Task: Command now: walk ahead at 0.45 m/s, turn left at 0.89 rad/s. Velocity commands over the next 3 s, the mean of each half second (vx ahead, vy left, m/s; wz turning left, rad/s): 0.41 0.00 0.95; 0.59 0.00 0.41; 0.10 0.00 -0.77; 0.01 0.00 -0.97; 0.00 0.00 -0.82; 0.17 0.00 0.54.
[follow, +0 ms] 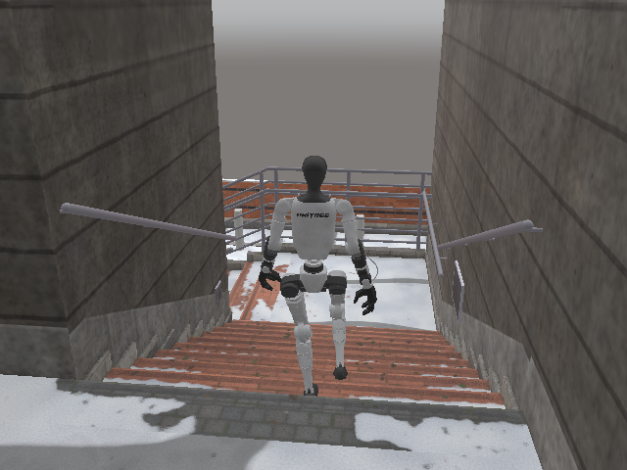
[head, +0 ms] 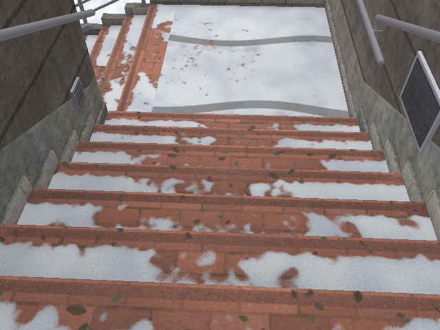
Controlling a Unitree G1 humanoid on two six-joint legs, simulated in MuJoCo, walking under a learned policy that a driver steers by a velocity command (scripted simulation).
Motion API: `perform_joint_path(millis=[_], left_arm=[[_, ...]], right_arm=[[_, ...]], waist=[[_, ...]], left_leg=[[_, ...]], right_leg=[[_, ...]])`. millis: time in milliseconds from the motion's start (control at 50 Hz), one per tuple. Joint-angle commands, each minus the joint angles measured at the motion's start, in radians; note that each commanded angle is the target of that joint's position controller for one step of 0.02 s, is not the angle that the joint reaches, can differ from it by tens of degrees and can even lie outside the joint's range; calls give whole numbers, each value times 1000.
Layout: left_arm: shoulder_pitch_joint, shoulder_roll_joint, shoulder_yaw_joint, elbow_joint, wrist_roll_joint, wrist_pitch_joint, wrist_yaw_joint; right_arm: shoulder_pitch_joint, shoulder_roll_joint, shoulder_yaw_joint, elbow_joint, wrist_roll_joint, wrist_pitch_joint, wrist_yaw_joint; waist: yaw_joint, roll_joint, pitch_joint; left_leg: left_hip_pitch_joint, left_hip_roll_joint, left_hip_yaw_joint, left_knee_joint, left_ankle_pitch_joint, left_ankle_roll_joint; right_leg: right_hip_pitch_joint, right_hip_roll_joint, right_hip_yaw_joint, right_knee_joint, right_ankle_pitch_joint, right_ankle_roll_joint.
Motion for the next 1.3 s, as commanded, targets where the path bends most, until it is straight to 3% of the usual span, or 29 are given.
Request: perform_joint_path(millis=[20, 40, 80, 140, 180, 200, 220, 240, 280, 320, 360, 420, 500, 620, 700, 740, 780, 800, 820, 840, 860, 880, 920, 980, 1000, 1100, 1160, 1260, 1300], left_arm=[[119, 112, 16, -78, -11, 0, 7], [98, 133, 25, -68, -32, -5, 5], [44, 80, 5, -87, -52, -19, -18], [41, 18, -19, -123, -78, 0, -12], [243, 96, 12, -45, -76, -3, 4], [283, 162, 19, -55, -48, 3, -2], [320, 163, 22, -70, -55, 3, -21], [306, 124, 17, -93, -70, 6, -25], [188, 91, 12, -100, -52, 16, -17], [205, 142, 29, -58, -47, 16, -22], [121, 92, 13, -44, -67, 10, -18], [122, 102, 10, -13, -65, -9, -11], [151, 162, 28, -30, -57, -19, -30], [263, 200, 48, -15, -32, 6, -33], [330, 218, 59, 38, -20, 27, -27], [340, 218, 53, 68, -28, 52, -25], [321, 221, 38, 82, -54, 65, -28], [321, 170, 21, 46, -67, 60, -43], [303, 53, -1, -27, -57, 58, -60], [181, 148, 25, -41, -57, 63, -51], [186, 104, 17, -41, -86, 58, -54], [264, 92, 13, -6, -82, 62, -54], [383, 108, 32, 55, -26, 97, -46], [369, 120, 61, 50, -42, 127, -44], [336, 86, 57, 33, -53, 132, -49], [172, 81, 61, -66, -17, 138, -75], [81, 79, 61, -108, -16, 143, -102], [-48, 70, 65, -163, -51, 146, -122], [11, 90, 75, -156, -55, 131, -117]], right_arm=[[-59, -197, -41, -69, -24, -46, -32], [-36, -115, -22, -43, -13, -57, -39], [-122, -82, -10, -73, 10, -50, -37], [-86, -99, -19, -75, -14, 3, -46], [-62, -97, -25, -92, -15, 27, -46], [70, -45, -26, -123, 42, 33, -45], [128, -43, -16, -185, 70, 38, -67], [69, -40, -14, -185, 15, 38, -71], [-81, -49, -19, -222, -47, 66, -48], [-184, -28, -6, -303, -59, 111, -25], [-319, -28, -10, -347, -56, 126, -14], [-355, 28, 4, -364, -45, 122, 11], [-392, 1, -19, -359, -31, 119, 30], [-649, -17, -20, -434, -12, 87, 65], [-668, -24, -15, -420, -18, 60, 96], [-560, -6, -12, -368, -31, 42, 80], [-218, -8, -28, -244, -44, 15, 46], [-96, -74, -45, -210, -71, 8, 32], [-62, -196, -59, -195, -20, 10, 14], [-5, -202, -60, -168, -9, 11, 2], [-55, -177, -45, -136, -24, 4, -5], [-162, -126, -31, -137, -28, 1, -9], [-315, -79, -20, -158, -19, -20, -17], [-346, -63, -19, -154, 1, -60, -19], [-337, -54, -19, -147, 7, -67, -24], [-226, -11, -7, -116, 2, -75, -51], [-149, -5, -4, -118, -21, -68, -66], [-72, -27, -16, -138, -15, -14, -102], [-89, -54, -19, -147, -14, 14, -107]], waist=[[124, 40, 20], [106, 23, -50], [96, -67, -105], [76, 38, -67], [150, -43, -114], [86, -185, -270], [103, -226, -438], [124, -122, -450], [82, 16, -266], [65, -164, -112], [14, -82, 46], [-20, -64, 43], [23, -46, -17], [174, -68, 60], [211, -65, 87], [165, -77, 50], [-14, -55, -138], [-67, 43, -282], [-16, 260, -361], [-97, 28, -295], [-38, 43, -177], [42, 54, -102], [122, 123, -99], [168, 74, -87], [168, 85, -64], [115, 101, -84], [47, 58, -56], [-36, 5, 47], [9, 31, 20]], left_leg=[[-183, 322, -403, -43, 1564, 111], [-216, 264, -408, 68, 1184, 71], [-438, 71, -292, 206, 512, -23], [-449, 29, -313, 423, 335, -79], [-426, -2, -199, 819, -31, -124], [-585, -48, -107, 1211, -600, -153], [-795, 13, -54, 1496, -643, -169], [-848, 91, -40, 1568, -544, -178], [-824, 151, -6, 1488, -272, -142], [-847, 238, -20, 1446, -160, -140], [-882, 249, -38, 1247, 31, -176], [-793, 260, -37, 967, 280, -201], [-839, 275, -64, 738, 416, -184], [-824, 334, 43, 379, 273, -165], [-640, 302, 130, 155, 42, -111], [-418, 188, 201, 34, -81, -78], [75, 78, 181, -123, 122, -33], [443, 280, -98, -135, 44, 6], [545, 616, -513, -224, 420, 66], [410, 618, -405, -225, 782, 74], [308, 580, -209, -254, 825, 49], [181, 534, -120, -297, 764, -4], [53, 498, -9, -298, 925, -18], [-41, 471, 103, -319, 855, -78], [-71, 442, 158, -306, 764, -82], [-22, 493, 212, -119, 581, -100], [1, 523, 234, 35, 388, -132], [-60, 591, 232, 303, 281, -147], [-129, 609, 239, 476, 407, -125]], right_leg=[[42, 50, -52, -411, 270, 36], [81, 29, 40, -486, 595, 14], [415, 123, -16, -816, 933, -3], [595, 121, 51, -1040, 947, 19], [777, -9, 101, -1238, 1181, 2], [1035, -239, 176, -920, 1757, -61], [1225, -479, 342, -709, 1874, -241], [1116, -485, 341, -762, 1634, -295], [687, -367, 296, -1024, 526, -279], [396, -438, 418, -1182, -137, -310], [161, -299, 281, -1235, -365, -166], [47, -258, 112, -1219, -345, -127], [259, -305, 68, -1203, -304, -109], [495, -373, -81, -1275, -258, -109], [630, -343, -238, -1265, 47, -123], [632, -311, -317, -1108, 599, -128], [500, -265, -378, -693, 1023, -107], [183, -225, -343, -409, 519, -56], [-80, -66, -235, -174, -266, 10], [-72, 2, -16, -158, -158, 3], [-67, -8, 20, -231, -112, -11], [-1, -47, 9, -320, -57, -19], [129, -24, -28, -257, 60, -19], [156, -8, 20, -338, 276, -50], [144, 4, -22, -396, 384, -52], [60, -14, -26, -587, 700, -60], [36, -4, -57, -774, 832, -37], [87, 16, -161, -1036, 756, -47], [192, 46, -184, -1060, 566, -91]])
